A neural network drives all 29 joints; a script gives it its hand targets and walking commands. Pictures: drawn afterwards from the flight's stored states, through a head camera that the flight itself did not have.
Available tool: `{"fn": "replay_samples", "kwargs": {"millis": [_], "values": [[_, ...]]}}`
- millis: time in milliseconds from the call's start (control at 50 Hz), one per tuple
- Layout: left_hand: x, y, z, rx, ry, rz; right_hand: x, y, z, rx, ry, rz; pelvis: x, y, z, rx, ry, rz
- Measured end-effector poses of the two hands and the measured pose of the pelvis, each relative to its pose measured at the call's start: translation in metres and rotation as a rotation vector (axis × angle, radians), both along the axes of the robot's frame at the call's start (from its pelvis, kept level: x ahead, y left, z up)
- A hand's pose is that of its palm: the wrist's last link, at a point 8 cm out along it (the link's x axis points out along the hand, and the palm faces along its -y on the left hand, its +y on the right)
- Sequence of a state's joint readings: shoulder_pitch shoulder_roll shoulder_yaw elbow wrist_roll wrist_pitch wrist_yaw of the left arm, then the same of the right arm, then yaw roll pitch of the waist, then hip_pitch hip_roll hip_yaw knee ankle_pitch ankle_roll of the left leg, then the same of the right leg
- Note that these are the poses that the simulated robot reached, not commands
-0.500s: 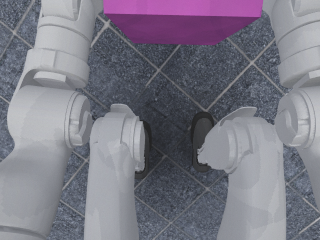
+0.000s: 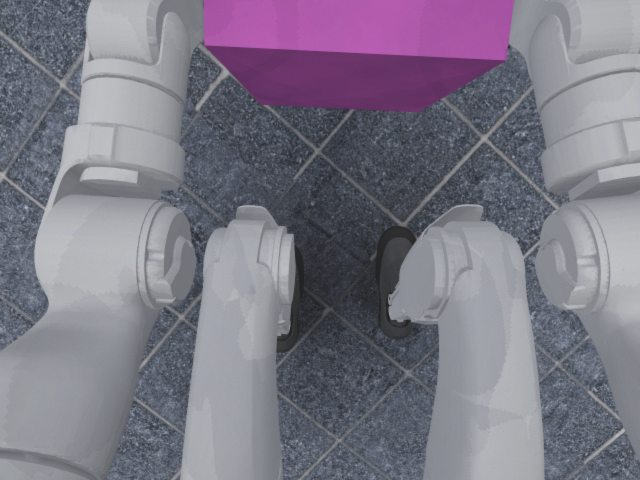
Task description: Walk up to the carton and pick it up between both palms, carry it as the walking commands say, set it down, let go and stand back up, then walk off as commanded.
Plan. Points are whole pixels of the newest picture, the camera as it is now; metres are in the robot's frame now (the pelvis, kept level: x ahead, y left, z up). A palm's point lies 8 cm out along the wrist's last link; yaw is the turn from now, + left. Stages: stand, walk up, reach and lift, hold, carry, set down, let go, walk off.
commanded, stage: reach and lift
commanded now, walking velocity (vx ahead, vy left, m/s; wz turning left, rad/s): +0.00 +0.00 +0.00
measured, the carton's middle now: out of the picture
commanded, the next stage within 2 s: none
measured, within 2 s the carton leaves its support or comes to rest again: neither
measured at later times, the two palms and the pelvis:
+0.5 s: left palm out of the picture +0.54 +0.15 -0.03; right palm out of the picture +0.54 -0.15 -0.04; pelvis -0.02 +0.00 +0.04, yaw +1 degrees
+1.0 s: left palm out of the picture +0.51 +0.15 +0.04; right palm out of the picture +0.51 -0.15 +0.03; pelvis -0.02 -0.01 +0.10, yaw +1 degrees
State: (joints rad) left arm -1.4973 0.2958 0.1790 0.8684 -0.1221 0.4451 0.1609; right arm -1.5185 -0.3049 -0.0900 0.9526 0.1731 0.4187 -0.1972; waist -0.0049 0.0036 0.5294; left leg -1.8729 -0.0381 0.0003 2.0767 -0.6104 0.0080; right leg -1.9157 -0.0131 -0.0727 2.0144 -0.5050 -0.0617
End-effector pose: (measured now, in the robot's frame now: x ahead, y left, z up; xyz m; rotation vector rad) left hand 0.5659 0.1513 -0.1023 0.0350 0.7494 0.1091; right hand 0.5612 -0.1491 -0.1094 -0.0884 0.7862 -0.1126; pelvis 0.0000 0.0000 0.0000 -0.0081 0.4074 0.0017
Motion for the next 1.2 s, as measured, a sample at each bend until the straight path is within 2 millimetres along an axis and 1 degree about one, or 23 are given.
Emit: {"fn": "replay_samples", "kwargs": {"millis": [180, 280, 400, 620, 860, 1020, 1200], "values": [[-0.013, 0.001, 0.024, -0.004, 0.005, 0.002, -0.012, 0.001, 0.027, -0.008, 0.007, 0.003, -0.007, 0.0, 0.016, -0.002, -0.033, 0.004], [-0.017, 0.001, 0.041, -0.008, -0.009, 0.007, -0.016, 0.001, 0.044, 0.0, -0.007, -0.005, -0.012, 0.0, 0.024, -0.003, -0.05, 0.006], [-0.021, 0.001, 0.059, -0.008, -0.018, 0.011, -0.02, 0.002, 0.059, 0.005, -0.014, -0.006, -0.015, -0.001, 0.034, -0.001, -0.066, 0.008], [-0.035, 0.001, 0.089, -0.002, -0.007, 0.01, -0.033, 0.001, 0.089, 0.005, -0.001, -0.003, -0.018, -0.003, 0.057, 0.002, -0.104, 0.013], [-0.044, 0.0, 0.122, 0.001, -0.004, 0.005, -0.046, 0.0, 0.119, -0.002, 0.004, 0.004, -0.02, -0.004, 0.082, 0.002, -0.139, 0.019], [-0.055, 0.0, 0.144, 0.003, -0.003, 0.008, -0.055, 0.0, 0.141, 0.002, 0.006, 0.006, -0.022, -0.006, 0.099, 0.005, -0.168, 0.023], [-0.065, 0.0, 0.174, 0.007, -0.017, 0.005, -0.065, 0.0, 0.17, 0.0, -0.006, 0.008, -0.025, -0.007, 0.118, 0.007, -0.207, 0.026]]}}
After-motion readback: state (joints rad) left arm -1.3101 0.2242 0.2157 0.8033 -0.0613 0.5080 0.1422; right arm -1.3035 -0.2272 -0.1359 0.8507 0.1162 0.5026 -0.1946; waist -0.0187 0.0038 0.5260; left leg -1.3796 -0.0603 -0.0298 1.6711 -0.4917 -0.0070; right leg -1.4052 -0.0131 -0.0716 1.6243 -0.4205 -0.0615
